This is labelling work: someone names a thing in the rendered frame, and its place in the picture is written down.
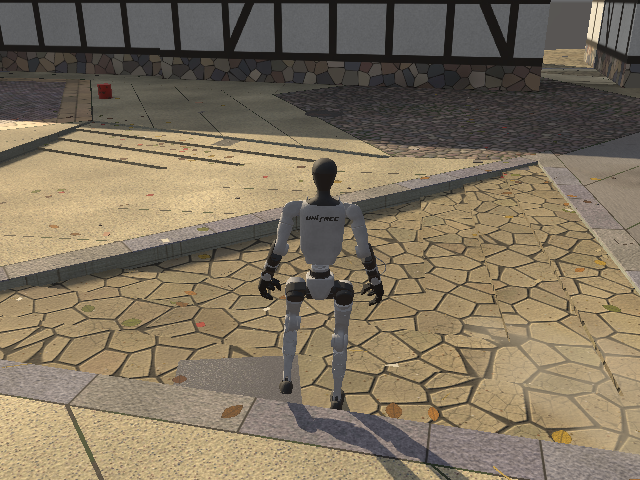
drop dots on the right robot upper arm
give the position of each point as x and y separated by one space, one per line
353 212

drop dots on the left robot forearm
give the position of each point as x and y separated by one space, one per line
271 264

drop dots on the humanoid robot torso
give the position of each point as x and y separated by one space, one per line
321 237

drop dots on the right robot forearm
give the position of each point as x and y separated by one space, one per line
371 268

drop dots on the right robot hand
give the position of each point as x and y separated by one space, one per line
377 289

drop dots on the left robot hand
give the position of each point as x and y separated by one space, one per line
269 285

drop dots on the left robot upper arm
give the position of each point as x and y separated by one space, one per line
290 210

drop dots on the right robot foot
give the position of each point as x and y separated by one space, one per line
337 404

